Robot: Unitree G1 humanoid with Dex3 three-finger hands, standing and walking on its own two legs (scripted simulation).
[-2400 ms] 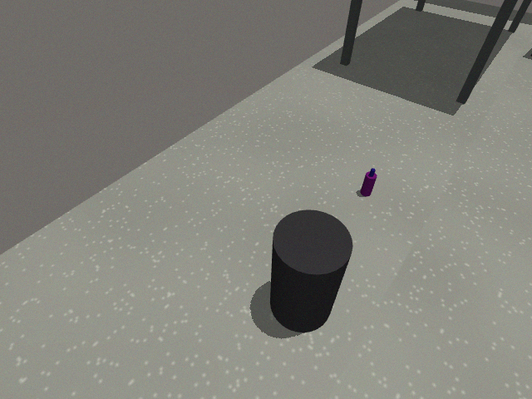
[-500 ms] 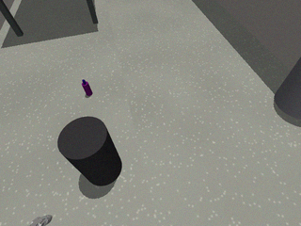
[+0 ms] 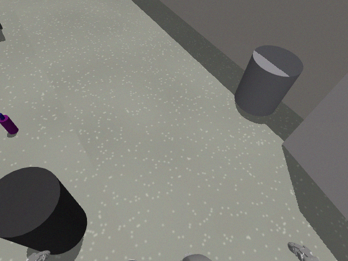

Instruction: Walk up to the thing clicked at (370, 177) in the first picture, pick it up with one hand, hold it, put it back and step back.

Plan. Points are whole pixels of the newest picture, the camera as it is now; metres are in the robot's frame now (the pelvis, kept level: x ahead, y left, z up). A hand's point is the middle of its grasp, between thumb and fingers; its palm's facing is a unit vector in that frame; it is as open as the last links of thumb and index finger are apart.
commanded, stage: walk up
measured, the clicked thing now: (6, 122) +0.92 +0.99 -0.67
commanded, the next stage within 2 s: none
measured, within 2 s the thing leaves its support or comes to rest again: neither
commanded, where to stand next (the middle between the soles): +0.04 -0.04 m, yaw -31 degrees
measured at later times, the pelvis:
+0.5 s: pelvis -0.02 -0.04 -0.01, yaw -16 degrees
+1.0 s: pelvis -0.04 +0.00 +0.00, yaw -25 degrees
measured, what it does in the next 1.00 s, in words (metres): steps on the spot, turning right: right foot, then left foot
